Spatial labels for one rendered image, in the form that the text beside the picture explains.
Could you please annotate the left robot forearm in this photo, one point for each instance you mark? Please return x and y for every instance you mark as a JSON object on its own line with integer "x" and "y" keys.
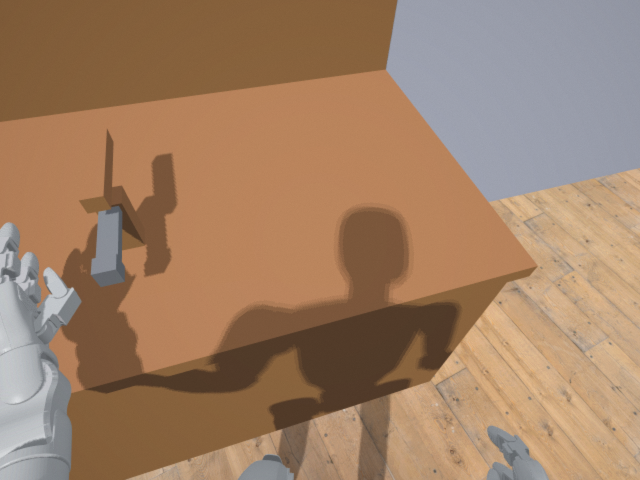
{"x": 35, "y": 430}

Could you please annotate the tap lever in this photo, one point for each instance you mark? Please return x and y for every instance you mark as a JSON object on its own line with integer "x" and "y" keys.
{"x": 107, "y": 268}

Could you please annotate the robot left hand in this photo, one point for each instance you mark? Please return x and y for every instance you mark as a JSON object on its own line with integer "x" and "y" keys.
{"x": 20, "y": 293}

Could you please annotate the left robot thigh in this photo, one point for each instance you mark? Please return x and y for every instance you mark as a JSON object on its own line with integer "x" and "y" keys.
{"x": 266, "y": 470}

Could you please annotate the robot right hand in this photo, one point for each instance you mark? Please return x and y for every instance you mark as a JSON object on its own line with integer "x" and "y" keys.
{"x": 516, "y": 453}

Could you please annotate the counter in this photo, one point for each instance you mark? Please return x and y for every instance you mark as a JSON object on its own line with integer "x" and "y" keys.
{"x": 296, "y": 238}

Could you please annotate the robot left shin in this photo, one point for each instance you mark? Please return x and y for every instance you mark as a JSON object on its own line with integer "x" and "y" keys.
{"x": 272, "y": 457}

